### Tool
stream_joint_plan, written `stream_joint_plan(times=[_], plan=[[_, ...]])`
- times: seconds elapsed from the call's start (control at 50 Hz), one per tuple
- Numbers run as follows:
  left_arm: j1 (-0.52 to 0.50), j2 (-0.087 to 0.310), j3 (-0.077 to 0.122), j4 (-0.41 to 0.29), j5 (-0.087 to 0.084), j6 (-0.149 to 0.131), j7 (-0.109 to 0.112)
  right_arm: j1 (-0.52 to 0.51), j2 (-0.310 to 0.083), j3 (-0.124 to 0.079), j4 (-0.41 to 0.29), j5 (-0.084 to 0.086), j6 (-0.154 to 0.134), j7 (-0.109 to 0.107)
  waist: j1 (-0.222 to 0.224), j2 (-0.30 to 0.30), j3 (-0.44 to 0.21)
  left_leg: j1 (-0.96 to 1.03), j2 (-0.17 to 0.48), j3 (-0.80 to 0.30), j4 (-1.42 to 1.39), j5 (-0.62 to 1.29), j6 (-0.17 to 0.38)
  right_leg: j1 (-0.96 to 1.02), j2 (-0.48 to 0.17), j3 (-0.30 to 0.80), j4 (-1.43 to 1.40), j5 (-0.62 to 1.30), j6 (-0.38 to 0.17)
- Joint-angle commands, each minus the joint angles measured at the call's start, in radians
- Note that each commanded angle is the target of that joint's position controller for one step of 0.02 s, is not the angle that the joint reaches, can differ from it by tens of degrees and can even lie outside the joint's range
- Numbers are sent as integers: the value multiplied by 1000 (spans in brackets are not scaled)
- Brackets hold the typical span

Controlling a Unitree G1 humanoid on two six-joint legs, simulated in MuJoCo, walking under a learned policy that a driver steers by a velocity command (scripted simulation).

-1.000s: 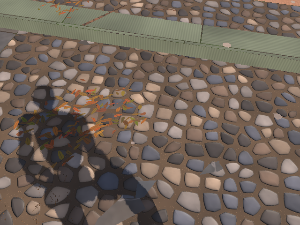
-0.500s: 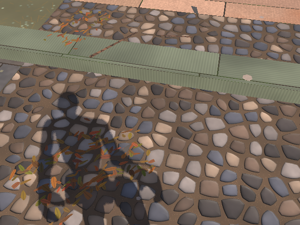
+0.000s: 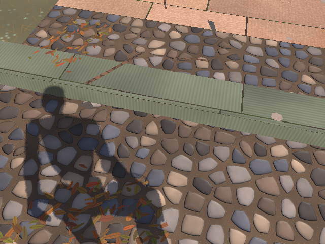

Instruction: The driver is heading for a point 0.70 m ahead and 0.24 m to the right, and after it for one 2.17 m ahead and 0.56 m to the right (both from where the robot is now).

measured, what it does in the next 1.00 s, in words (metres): walks ahead, turning right: right foot, then left foot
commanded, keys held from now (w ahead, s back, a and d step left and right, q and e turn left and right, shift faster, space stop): e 0.36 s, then w+e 0.36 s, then w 0.28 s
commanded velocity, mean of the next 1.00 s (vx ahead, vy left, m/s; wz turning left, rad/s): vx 0.28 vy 0.00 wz -0.43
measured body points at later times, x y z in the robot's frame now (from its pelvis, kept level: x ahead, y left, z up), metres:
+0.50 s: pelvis +0.12 -0.03 -0.01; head +0.14 -0.05 +0.44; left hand +0.26 +0.22 -0.13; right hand +0.16 -0.30 -0.15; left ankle +0.15 +0.12 -0.68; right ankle +0.17 -0.10 -0.75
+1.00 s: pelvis +0.24 -0.04 +0.00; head +0.26 -0.02 +0.45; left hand +0.50 +0.12 -0.12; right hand +0.11 -0.27 -0.12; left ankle +0.23 +0.09 -0.75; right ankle +0.23 -0.18 -0.68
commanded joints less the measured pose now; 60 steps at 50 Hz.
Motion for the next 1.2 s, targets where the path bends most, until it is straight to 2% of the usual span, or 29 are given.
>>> stream_joint_plan(times=[0.02, 0.1, 0.18, 0.24, 0.26, 0.28, 0.3, 0.32, 0.34, 0.36, 0.38, 0.4, 0.44, 0.5, 0.66, 0.72, 0.76, 0.78, 0.8, 0.82, 0.84, 0.88, 0.92, 1.02, 1.1, 1.14, 1.16, 1.18, 1.2], plan=[[123, 20, 6, 1, 2, 26, -1, 22, -108, -13, -32, 2, -23, -8, 48, 111, -48, 23, 268, -82, -104, 719, 90, -3, -8, -5, -44, 83, 20], [-25, 5, -9, -59, -1, 28, -7, 22, -105, -7, -37, 6, -4, -26, 15, 135, -38, 32, 241, 18, -84, 710, 72, 18, -9, -66, -271, 219, 20], [-63, 15, -11, -87, 6, 28, -5, 63, -123, -17, -22, 5, 18, -41, -10, 133, -54, 127, 278, 34, 1, 705, 74, 40, 9, -102, -387, 198, -6], [-25, 37, 1, -94, 10, 25, -4, 51, -141, -32, -26, 5, 39, -52, 0, 137, -57, 162, 305, 28, 146, 732, 64, 82, 38, -118, -463, 88, -48], [22, 43, 7, -85, 12, 19, -2, 41, -147, -36, -30, 7, 47, -53, 22, 114, -78, 153, 295, 41, 254, 714, 46, 142, 55, -121, -527, 106, -66], [92, 70, 20, -72, 14, 7, 2, 47, -160, -44, -36, 6, 54, -51, 62, 41, -120, 103, 255, 70, 429, 600, 0, 255, 41, -71, -626, 312, -97], [160, 187, 50, -80, 17, -4, 14, 56, -144, -41, -81, 4, 57, -48, 77, -121, -198, -89, 165, 105, 727, 168, -58, 430, -176, 211, -637, 808, -172], [144, 249, 72, -88, -19, 20, 18, 82, -84, -31, -119, 17, 74, -41, 39, -256, -304, -312, -42, 1, 963, -510, -91, 557, -361, 500, -668, 1070, -380], [118, 223, 70, -103, -43, 35, 12, 68, -91, -26, -106, -9, 90, -40, 40, -80, -289, -333, 36, -123, 1004, -500, -97, 487, -350, 454, -705, 853, -386], [50, 171, 59, -118, -31, 47, 16, 2, -90, -28, -120, -3, 95, -37, 34, -22, -166, -374, 53, -130, 999, -425, -103, 372, -296, 393, -744, 631, -358], [1, 126, 45, -124, -19, 59, 20, -30, -93, -31, -127, -3, 91, -35, 7, 23, -84, -379, 87, -143, 897, -341, -104, 278, -222, 343, -801, 349, -292], [-24, 100, 39, -130, -20, 65, 23, -49, -114, -37, -141, -17, 93, -31, -7, -7, -60, -364, 108, -148, 803, -281, -105, 231, -167, 319, -845, 121, -244], [-35, 106, 41, -140, -12, 60, 19, -31, -104, -35, -138, -32, 103, -16, -12, -53, -86, -325, 90, -128, 739, -217, -116, 218, -112, 320, -893, -81, -220], [0, 155, 58, -137, -10, 43, 10, -66, -94, -32, -159, -24, 99, -7, -1, -39, -94, -335, 86, -130, 617, -203, -141, 244, -105, 354, -922, -153, -221], [43, 194, 76, -157, -2, 41, -3, -153, -109, -26, -220, -11, 70, -4, 34, -73, -91, -297, 52, -134, 399, -215, -140, 257, -95, 450, -911, -259, -208], [-19, 191, 79, -188, -2, 45, -12, -85, -112, -22, -220, 4, 53, -9, -13, -75, -87, -102, 12, -128, 243, -247, -103, 125, -62, 458, -874, -271, -188], [-77, 154, 71, -212, -6, 46, -8, 77, -114, -23, -173, 7, 40, -27, -102, -19, -75, 171, 21, -108, 12, -144, -64, -59, 18, 391, -758, -311, -118], [-83, 79, 50, -232, -14, 34, -3, 149, -187, -37, -159, -8, 30, -42, -119, 139, -76, 282, 206, -301, -110, -318, -32, -201, 99, 269, -534, -309, -61], [-67, 11, 26, -255, -23, 17, -6, 145, -280, -53, -180, -27, 29, -47, -99, 276, -96, 304, 446, -692, -243, -610, 43, -320, 221, 107, -275, -242, -33], [-68, 73, 30, -253, 7, 5, -11, 78, -276, -62, -175, -44, 29, -44, -45, 174, -3, 159, 477, -774, -261, -659, 105, -342, 129, 146, -167, -118, -40], [-46, 108, 39, -236, 11, -1, -22, 27, -211, -48, -186, -26, 23, -33, -6, 117, 26, 115, 418, -686, -248, -615, 96, -315, 99, 163, -137, -46, -35], [-8, 126, 44, -206, 22, -1, -38, -2, -170, -36, -188, -5, 9, -17, 11, 142, 11, 119, 294, -468, -241, -395, 44, -268, 96, 125, -108, 44, 2], [-42, 110, 35, -215, 27, 5, -47, 60, -152, -32, -160, -2, -3, -10, -14, 157, 0, 134, 253, -358, -227, -215, 47, -263, 84, 94, -83, 98, 24], [-232, 64, 1, -283, 22, 11, -58, 150, -147, -35, -111, 3, -8, 2, -66, 169, 14, 147, 237, -241, -210, 63, 67, -213, 17, -31, -302, 173, 60], [-302, 61, -12, -309, 9, 9, -56, 209, -182, -45, -76, -1, -1, 5, -88, 200, 19, 129, 260, -205, -152, 257, 55, -30, 33, -109, -486, 122, 18], [-233, 79, -5, -292, 9, 4, -41, 205, -200, -49, -65, 1, 7, 4, -44, 192, -5, 138, 280, -198, -65, 461, 45, 100, 68, -126, -546, 103, -20], [-126, 90, 3, -254, 13, -3, -30, 195, -202, -48, -59, 8, 10, 3, 13, 156, -56, 133, 256, -156, 68, 605, 28, 242, 92, -132, -615, 135, -43], [27, 126, 18, -202, 27, -15, -17, 195, -186, -41, -60, 14, 12, 3, 74, 111, -154, 48, 211, -109, 257, 588, 6, 467, 74, -101, -621, 143, -70], [195, 205, 38, -181, 49, -24, -2, 177, -127, -21, -106, 24, 11, 6, 148, -16, -290, -183, 155, -67, 555, 262, -24, 734, -175, 187, -668, -59, -132]])
Velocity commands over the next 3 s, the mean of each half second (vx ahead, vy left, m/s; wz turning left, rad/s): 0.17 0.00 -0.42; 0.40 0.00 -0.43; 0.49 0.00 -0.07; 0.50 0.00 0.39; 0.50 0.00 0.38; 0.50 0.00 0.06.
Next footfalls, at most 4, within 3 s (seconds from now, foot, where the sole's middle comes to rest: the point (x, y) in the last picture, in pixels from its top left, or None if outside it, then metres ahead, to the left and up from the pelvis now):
0.28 right None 0.21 -0.10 -0.78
0.78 left None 0.27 0.08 -0.78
1.18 right None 0.38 -0.25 -0.78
1.70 left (215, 186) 0.74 -0.23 -0.78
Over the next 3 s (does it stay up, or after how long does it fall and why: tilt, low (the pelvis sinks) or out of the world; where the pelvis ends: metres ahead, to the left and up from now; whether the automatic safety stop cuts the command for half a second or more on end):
stays up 1.23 -0.32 0.10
